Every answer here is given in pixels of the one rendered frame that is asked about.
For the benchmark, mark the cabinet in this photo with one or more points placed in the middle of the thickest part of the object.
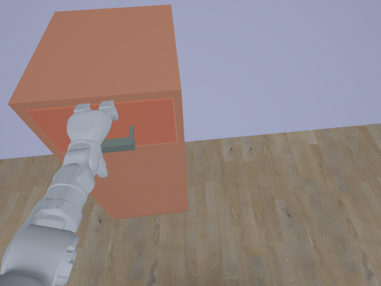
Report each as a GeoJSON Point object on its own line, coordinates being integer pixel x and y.
{"type": "Point", "coordinates": [120, 54]}

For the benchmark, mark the drawer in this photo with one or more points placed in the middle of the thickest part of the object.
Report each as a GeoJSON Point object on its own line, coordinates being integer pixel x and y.
{"type": "Point", "coordinates": [153, 122]}

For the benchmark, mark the left robot upper arm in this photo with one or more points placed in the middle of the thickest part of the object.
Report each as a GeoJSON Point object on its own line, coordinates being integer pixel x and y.
{"type": "Point", "coordinates": [42, 256]}

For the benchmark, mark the handle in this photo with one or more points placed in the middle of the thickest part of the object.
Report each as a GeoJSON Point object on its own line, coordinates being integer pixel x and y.
{"type": "Point", "coordinates": [119, 144]}

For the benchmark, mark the robot left forearm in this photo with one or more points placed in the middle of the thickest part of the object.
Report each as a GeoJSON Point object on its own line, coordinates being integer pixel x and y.
{"type": "Point", "coordinates": [63, 202]}

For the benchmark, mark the robot left hand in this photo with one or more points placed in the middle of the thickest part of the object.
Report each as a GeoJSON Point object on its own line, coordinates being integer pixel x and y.
{"type": "Point", "coordinates": [94, 125]}

